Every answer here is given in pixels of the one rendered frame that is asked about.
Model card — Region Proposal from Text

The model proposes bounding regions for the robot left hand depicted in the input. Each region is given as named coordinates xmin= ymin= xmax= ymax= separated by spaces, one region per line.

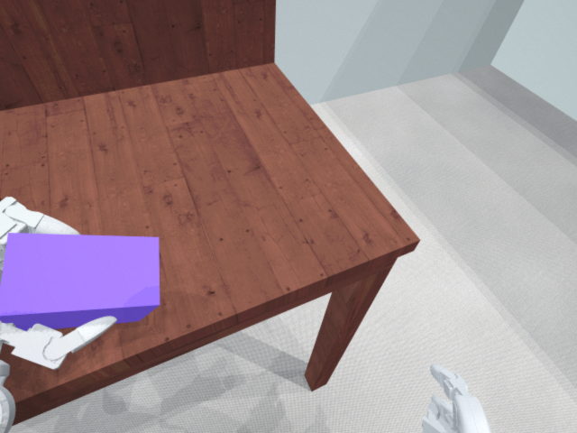
xmin=0 ymin=197 xmax=117 ymax=370

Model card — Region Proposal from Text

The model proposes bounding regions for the robot right hand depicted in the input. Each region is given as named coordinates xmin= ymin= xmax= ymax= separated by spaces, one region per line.
xmin=422 ymin=364 xmax=492 ymax=433

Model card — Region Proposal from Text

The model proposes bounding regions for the table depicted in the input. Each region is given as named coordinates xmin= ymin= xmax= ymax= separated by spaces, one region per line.
xmin=0 ymin=0 xmax=420 ymax=426

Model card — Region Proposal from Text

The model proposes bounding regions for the sponge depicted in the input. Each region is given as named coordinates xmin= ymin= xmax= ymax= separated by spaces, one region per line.
xmin=0 ymin=233 xmax=160 ymax=331

